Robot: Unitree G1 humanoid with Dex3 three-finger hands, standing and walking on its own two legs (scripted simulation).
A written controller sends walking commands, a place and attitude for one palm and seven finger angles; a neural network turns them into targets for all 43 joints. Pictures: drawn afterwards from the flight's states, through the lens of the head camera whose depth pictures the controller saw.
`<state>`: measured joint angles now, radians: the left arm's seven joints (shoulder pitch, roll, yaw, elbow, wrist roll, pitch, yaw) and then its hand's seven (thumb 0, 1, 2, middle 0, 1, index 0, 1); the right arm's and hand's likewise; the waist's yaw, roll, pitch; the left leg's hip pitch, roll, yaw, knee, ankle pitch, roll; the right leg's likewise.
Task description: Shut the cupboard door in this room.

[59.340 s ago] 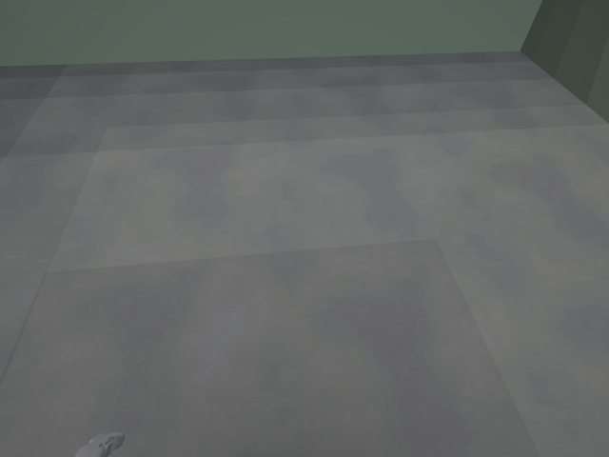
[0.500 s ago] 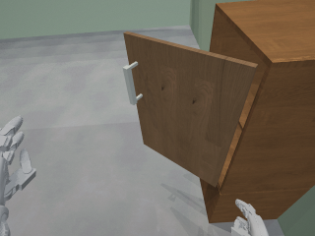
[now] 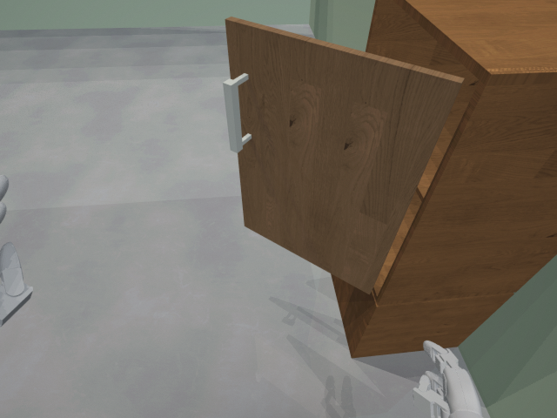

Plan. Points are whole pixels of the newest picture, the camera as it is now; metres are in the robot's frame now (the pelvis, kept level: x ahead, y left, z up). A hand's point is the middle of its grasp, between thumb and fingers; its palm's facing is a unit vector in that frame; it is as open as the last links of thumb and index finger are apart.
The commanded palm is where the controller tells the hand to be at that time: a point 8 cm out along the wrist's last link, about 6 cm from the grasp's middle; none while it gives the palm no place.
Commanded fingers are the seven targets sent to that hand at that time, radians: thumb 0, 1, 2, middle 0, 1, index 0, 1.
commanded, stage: step back with the hand held close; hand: left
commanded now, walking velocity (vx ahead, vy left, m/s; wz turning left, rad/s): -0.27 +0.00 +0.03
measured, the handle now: (239, 114) +0.67 +0.13 +0.09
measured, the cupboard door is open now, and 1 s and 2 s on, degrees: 50 50 50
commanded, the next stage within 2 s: stop stepping back and stand still in 0.46 s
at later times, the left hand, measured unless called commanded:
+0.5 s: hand out of the picture +0.05 +0.32 +0.18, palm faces +0.57 -0.73 -0.38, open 7.4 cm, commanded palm -0.03 +0.34 +0.18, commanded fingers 0.00 0.90 0.90 -0.20 -0.30 -0.20 -0.30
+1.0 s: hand out of the picture -0.08 +0.37 +0.18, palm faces +0.48 -0.82 -0.32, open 7.4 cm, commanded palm -0.18 +0.40 +0.18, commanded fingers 0.00 0.90 0.90 -0.20 -0.30 -0.20 -0.30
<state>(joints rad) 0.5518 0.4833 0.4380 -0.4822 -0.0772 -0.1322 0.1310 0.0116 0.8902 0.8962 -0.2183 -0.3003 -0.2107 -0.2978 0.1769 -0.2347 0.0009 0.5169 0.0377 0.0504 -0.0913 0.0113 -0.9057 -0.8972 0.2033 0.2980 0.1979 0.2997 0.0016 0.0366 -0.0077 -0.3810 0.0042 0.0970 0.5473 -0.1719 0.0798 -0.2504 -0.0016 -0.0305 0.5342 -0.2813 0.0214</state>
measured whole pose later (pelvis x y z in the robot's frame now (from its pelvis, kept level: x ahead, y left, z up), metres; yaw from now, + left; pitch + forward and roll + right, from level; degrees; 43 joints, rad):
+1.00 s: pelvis -0.30 +0.09 +0.01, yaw +4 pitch -3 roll -5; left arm 0.38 0.44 0.41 -0.48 -0.04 -0.16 0.17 0.01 0.90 0.90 -0.20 -0.30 -0.19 -0.30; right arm 0.21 -0.12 0.05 0.62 0.00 -0.10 -0.04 0.01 -0.90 -0.90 0.21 0.30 0.20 0.30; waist -0.04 -0.04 0.05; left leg -0.29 0.06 0.06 0.51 -0.21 0.04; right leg -0.47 0.06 -0.02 1.02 -0.36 -0.01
